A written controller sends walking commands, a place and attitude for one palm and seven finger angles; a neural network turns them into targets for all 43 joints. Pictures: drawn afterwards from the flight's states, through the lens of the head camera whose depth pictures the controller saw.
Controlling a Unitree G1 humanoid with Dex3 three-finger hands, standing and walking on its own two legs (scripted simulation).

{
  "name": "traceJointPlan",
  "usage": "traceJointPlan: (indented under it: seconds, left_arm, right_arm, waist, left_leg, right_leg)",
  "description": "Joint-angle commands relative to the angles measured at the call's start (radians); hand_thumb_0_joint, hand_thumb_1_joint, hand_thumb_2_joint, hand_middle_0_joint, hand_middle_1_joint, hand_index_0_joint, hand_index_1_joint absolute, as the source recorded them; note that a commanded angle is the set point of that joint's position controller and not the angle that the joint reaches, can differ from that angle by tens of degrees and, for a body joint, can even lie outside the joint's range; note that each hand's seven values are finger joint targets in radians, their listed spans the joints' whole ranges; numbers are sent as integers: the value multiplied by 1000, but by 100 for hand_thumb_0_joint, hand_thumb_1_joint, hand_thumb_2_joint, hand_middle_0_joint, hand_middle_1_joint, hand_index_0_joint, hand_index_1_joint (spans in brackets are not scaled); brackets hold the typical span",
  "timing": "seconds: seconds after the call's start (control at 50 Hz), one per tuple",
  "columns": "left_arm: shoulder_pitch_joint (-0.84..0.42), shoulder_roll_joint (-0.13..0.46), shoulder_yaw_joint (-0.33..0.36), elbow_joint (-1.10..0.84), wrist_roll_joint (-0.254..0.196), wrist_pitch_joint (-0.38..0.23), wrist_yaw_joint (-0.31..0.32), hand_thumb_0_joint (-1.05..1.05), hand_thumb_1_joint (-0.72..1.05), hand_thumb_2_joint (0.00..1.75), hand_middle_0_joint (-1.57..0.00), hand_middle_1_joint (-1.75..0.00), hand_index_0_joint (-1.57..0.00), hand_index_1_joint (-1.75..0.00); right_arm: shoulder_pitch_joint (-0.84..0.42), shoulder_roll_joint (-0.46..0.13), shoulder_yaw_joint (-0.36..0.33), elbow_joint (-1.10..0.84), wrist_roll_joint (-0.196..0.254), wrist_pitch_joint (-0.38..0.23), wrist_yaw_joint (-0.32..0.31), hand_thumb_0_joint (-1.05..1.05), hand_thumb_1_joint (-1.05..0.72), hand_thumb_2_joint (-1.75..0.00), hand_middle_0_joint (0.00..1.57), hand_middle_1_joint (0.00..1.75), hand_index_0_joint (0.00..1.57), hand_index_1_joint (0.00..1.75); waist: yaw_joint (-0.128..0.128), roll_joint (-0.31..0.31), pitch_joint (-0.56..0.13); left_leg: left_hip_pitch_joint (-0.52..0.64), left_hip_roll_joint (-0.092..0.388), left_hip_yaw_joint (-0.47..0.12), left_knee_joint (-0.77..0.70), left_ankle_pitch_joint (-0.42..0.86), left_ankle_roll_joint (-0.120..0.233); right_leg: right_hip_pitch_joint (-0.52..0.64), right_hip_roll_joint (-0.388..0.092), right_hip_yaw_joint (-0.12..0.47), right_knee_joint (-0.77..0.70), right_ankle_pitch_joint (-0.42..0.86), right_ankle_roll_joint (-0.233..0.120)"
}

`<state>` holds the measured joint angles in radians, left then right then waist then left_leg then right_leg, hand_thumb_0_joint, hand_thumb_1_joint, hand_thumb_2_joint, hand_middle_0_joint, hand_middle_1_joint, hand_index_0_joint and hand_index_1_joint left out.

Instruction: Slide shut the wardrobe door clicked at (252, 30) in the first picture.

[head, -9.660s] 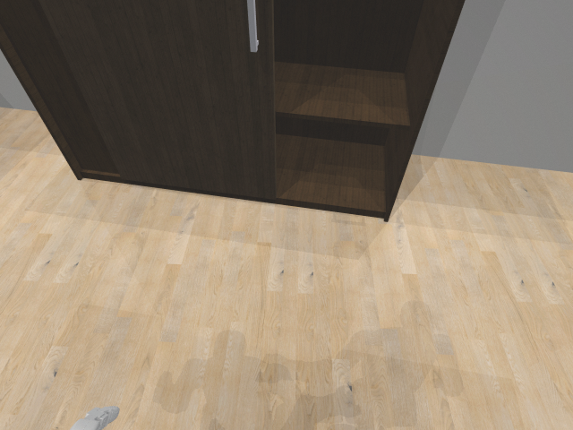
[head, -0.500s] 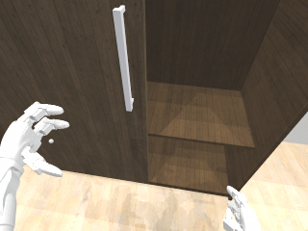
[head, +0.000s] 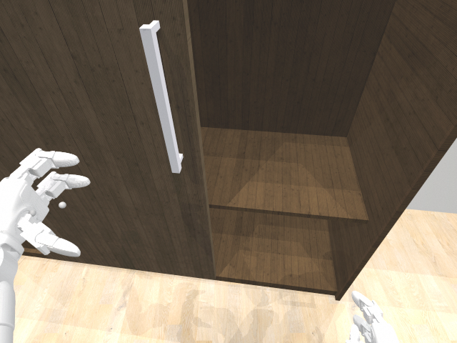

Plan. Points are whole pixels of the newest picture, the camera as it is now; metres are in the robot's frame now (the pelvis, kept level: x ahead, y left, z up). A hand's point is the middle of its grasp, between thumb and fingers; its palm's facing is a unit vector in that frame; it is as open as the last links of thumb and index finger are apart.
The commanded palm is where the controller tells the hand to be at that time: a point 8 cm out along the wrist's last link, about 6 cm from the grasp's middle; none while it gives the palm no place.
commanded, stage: raise the hand with hooked fingers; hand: left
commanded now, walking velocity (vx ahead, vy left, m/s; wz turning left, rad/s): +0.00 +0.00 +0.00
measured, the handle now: (167, 108) +0.52 +0.17 +0.17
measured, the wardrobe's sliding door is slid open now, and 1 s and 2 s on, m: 0.52 0.52 0.52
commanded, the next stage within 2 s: move the hooked fingers beside the handle in 0.08 s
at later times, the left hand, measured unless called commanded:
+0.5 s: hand (86, 194) +0.30 +0.26 +0.14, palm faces -0.03 -1.00 -0.08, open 14.0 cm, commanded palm +0.28 +0.31 +0.14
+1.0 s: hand (106, 168) +0.36 +0.25 +0.14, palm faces -0.06 -1.00 -0.04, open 14.0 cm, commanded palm +0.35 +0.31 +0.14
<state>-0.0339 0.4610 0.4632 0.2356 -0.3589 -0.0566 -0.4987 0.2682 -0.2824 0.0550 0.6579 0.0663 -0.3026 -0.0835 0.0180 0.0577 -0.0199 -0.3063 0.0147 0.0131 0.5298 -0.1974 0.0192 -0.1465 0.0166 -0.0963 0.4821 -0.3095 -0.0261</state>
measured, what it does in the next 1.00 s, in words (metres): stands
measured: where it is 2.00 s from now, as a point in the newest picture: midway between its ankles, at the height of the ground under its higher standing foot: outside the picture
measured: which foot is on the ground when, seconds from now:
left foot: down 0.00-1.00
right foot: down 0.00-1.00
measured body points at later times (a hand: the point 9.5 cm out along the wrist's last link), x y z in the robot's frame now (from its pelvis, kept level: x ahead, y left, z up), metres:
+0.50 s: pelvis +0.00 -0.01 +0.00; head +0.00 -0.03 +0.45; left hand +0.30 +0.31 +0.15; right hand +0.16 -0.26 -0.08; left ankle +0.06 +0.11 -0.73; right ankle -0.03 -0.10 -0.73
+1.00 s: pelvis +0.01 +0.01 +0.00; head +0.02 +0.00 +0.45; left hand +0.36 +0.30 +0.14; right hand +0.13 -0.25 -0.10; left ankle +0.06 +0.11 -0.73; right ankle -0.03 -0.10 -0.73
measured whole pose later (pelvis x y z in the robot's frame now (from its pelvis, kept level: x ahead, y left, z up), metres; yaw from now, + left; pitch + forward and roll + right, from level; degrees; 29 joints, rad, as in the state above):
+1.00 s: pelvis +0.01 +0.01 +0.00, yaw -1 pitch +2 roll -1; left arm -0.34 0.45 0.38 0.53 -0.29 -0.08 -0.45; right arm 0.29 -0.29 0.04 0.66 0.07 -0.23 -0.09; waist -0.02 0.05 -0.03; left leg -0.38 0.00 0.04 0.57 -0.22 0.04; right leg -0.23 0.00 -0.07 0.53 -0.33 -0.01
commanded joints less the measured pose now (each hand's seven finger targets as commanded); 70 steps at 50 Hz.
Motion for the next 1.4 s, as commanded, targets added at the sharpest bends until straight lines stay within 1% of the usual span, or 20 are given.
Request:
traceJointPlan:
  seconds: [0.0, 0.1, 0.18, 0.26, 0.38, 0.44, 0.62, 0.66, 0.74, 0.76, 0.86, 0.88, 0.94, 1.06, 1.16, 1.22, 1.3, 1.32, 1.34, 1.38]
  left_arm:
    - [-262, 254, 39, -162, -15, -28, -24, 0, -50, 30, -30, -120, -30, -120]
    - [-246, 312, 127, -206, -36, -60, -23, 0, -50, 30, -30, -120, -30, -120]
    - [-254, 329, 160, -167, -43, -78, -13, 0, -50, 30, -30, -120, -30, -120]
    - [-317, 323, 117, -75, -24, -63, -27, 0, -50, 30, -30, -120, -30, -120]
    - [-432, 303, 50, -77, -15, -79, -55, 0, -50, 30, -30, -120, -30, -120]
    - [-470, 325, 74, -32, -19, -94, -41, 0, -50, 30, -30, -120, -30, -120]
    - [-475, 342, 88, 52, 17, -74, 1, 0, -50, 30, -30, -120, -30, -120]
    - [-519, 316, 55, 47, 23, -71, 4, 0, -50, 30, -30, -120, -30, -120]
    - [-545, 351, 89, 64, 25, -80, 15, 0, -50, 30, -30, -120, -30, -120]
    - [-593, 307, 35, 46, 31, -85, 12, 0, -50, 30, -30, -120, -30, -120]
    - [-642, 260, -11, 43, 39, -94, 31, 0, -50, 30, -30, -120, -30, -120]
    - [-644, 267, -5, 49, 43, -91, 38, 0, -50, 30, -30, -120, -30, -120]
    - [-659, 292, 19, 107, 51, -78, 62, 0, -50, 30, -30, -120, -30, -120]
    - [-765, 278, -21, 119, 83, -85, 92, 0, -50, 30, -30, -120, -30, -120]
    - [-800, 253, -42, 148, 90, -100, 103, 0, -50, 30, -30, -120, -30, -120]
    - [-805, 256, -39, 225, 92, -90, 107, 0, -50, 30, -30, -120, -30, -120]
    - [-884, 278, -42, 298, 106, -87, 110, 0, -50, 30, -30, -120, -30, -120]
    - [-886, 317, -11, 307, 114, -96, 117, 0, -50, 30, -30, -120, -30, -120]
    - [-913, 285, -50, 308, 118, -102, 115, 0, -50, 30, -30, -120, -30, -120]
    - [-985, 306, -42, 311, 124, -127, 117, 0, -50, 30, -30, -120, -30, -120]
  right_arm:
    - [-118, -133, -46, -166, 9, -53, -17, 0, -90, -90, 20, 30, 20, 30]
    - [-124, -130, -52, -170, 4, -57, -13, 0, -90, -90, 20, 30, 20, 30]
    - [-124, -126, -50, -152, 2, -53, -12, 0, -90, -90, 20, 30, 20, 30]
    - [-112, -133, -51, -141, 6, -42, -20, 0, -90, -90, 20, 30, 20, 30]
    - [-106, -134, -52, -151, 10, -39, -28, 0, -90, -90, 20, 30, 20, 30]
    - [-91, -136, -53, -139, 7, -35, -30, 0, -90, -90, 20, 30, 20, 30]
    - [-71, -139, -57, -152, 4, -13, -21, 0, -90, -90, 20, 30, 20, 30]
    - [-69, -139, -56, -160, 6, -8, -20, 0, -90, -90, 20, 30, 20, 30]
    - [-52, -148, -61, -153, 3, 2, -20, 0, -90, -90, 20, 30, 20, 30]
    - [-54, -143, -58, -155, 4, 4, -19, 0, -90, -90, 20, 30, 20, 30]
    - [-40, -145, -64, -149, 2, 10, -18, 0, -90, -90, 20, 30, 20, 30]
    - [-36, -147, -66, -145, 2, 12, -19, 0, -90, -90, 20, 30, 20, 30]
    - [-21, -153, -67, -133, -1, 28, -18, 0, -90, -90, 20, 30, 20, 30]
    - [-17, -150, -63, -139, -5, 48, -12, 0, -90, -90, 20, 30, 20, 30]
    - [1, -151, -66, -136, -8, 61, -4, 0, -90, -90, 20, 30, 20, 30]
    - [14, -157, -68, -122, -10, 76, -3, 0, -90, -90, 20, 30, 20, 30]
    - [25, -163, -68, -120, -9, 94, -1, 0, -90, -90, 20, 30, 20, 30]
    - [33, -166, -69, -113, -12, 101, -1, 0, -90, -90, 20, 30, 20, 30]
    - [32, -162, -68, -119, -9, 103, 1, 0, -90, -90, 20, 30, 20, 30]
    - [46, -165, -72, -111, -13, 106, 2, 0, -90, -90, 20, 30, 20, 30]
  waist:
    - [-8, 47, -99]
    - [5, -39, -218]
    - [6, 5, -182]
    - [-12, -1, -108]
    - [-29, 32, -176]
    - [-34, -19, -186]
    - [-8, 11, -207]
    - [-22, 9, -205]
    - [-23, 21, -233]
    - [-36, 43, -233]
    - [-47, 36, -248]
    - [-46, 61, -254]
    - [-48, -13, -234]
    - [-54, 60, -256]
    - [-60, 46, -294]
    - [-63, -2, -265]
    - [-78, 6, -232]
    - [-70, 2, -247]
    - [-81, 29, -251]
    - [-90, 37, -296]
  left_leg:
    - [174, -19, -53, -65, 33, 30]
    - [200, -26, -39, -24, 114, 38]
    - [171, -26, -29, -14, 118, 33]
    - [134, -25, -28, -11, 83, 33]
    - [176, -29, -33, 1, 89, 37]
    - [161, -27, -38, 5, 76, 37]
    - [153, -23, -33, -10, 105, 36]
    - [162, -22, -36, -16, 95, 36]
    - [171, -18, -36, -8, 117, 35]
    - [192, -17, -38, -10, 120, 34]
    - [229, -7, -62, -18, 112, 30]
    - [242, -5, -66, -20, 116, 28]
    - [206, -4, -65, -21, 107, 30]
    - [237, 3, -80, -31, 111, 18]
    - [269, 8, -86, -23, 157, 15]
    - [234, 8, -79, -19, 142, 20]
    - [198, 5, -78, -18, 101, 20]
    - [187, 3, -72, -10, 107, 23]
    - [195, 0, -67, -6, 118, 23]
    - [222, 3, -74, 5, 131, 20]
  right_leg:
    - [-164, 5, 49, -102, 151, 11]
    - [-112, -2, 68, -79, 257, 26]
    - [-112, -9, 78, -73, 287, 30]
    - [-155, -13, 95, -82, 259, 36]
    - [-163, -9, 89, -69, 247, 30]
    - [-165, -7, 92, -69, 232, 31]
    - [-147, -6, 70, -50, 248, 18]
    - [-173, -1, 62, -47, 237, 19]
    - [-166, 2, 61, -39, 251, 16]
    - [-184, 4, 56, -36, 249, 15]
    - [-214, 9, 44, -35, 211, 9]
    - [-221, 8, 45, -35, 206, 7]
    - [-212, 9, 44, -38, 211, 9]
    - [-232, 7, 41, -29, 184, 2]
    - [-237, 10, 40, -25, 210, 1]
    - [-237, 11, 41, -31, 206, 2]
    - [-269, 8, 45, -26, 179, 4]
    - [-250, 8, 47, -26, 183, 1]
    - [-257, 7, 49, -21, 196, 2]
    - [-267, 8, 50, -12, 198, 3]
